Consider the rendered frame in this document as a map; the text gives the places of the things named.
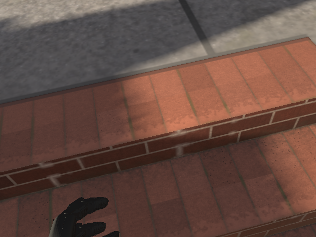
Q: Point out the stairs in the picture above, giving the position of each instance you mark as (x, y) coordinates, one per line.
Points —
(248, 176)

